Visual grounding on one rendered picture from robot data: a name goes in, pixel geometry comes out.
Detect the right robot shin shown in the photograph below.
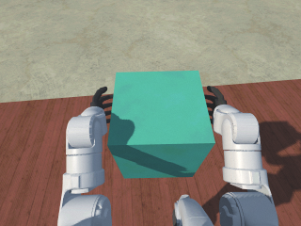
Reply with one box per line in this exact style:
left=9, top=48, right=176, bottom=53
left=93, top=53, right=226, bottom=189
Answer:
left=177, top=194, right=190, bottom=226

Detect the robot right forearm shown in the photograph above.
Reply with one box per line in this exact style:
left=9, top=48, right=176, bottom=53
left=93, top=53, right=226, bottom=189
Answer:
left=213, top=105, right=279, bottom=226

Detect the left robot upper arm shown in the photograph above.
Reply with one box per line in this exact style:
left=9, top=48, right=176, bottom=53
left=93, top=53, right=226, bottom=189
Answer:
left=58, top=194, right=112, bottom=226

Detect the right robot thigh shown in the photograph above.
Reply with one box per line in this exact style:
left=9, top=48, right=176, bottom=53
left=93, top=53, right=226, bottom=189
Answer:
left=174, top=198, right=214, bottom=226

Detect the carton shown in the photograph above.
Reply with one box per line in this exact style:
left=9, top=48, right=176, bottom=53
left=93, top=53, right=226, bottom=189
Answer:
left=107, top=71, right=215, bottom=179

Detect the right robot upper arm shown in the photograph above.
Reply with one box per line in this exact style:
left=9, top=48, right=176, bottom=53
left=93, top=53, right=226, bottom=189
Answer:
left=219, top=192, right=278, bottom=226

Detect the left robot hand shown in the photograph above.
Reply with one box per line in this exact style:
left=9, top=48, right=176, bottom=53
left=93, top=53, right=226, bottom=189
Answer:
left=90, top=87, right=114, bottom=123

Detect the right robot hand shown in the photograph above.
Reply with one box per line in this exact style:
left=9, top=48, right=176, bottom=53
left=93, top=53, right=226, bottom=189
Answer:
left=204, top=86, right=227, bottom=124

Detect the robot left forearm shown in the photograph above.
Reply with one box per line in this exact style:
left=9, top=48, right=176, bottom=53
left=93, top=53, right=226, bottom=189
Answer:
left=57, top=106, right=108, bottom=226

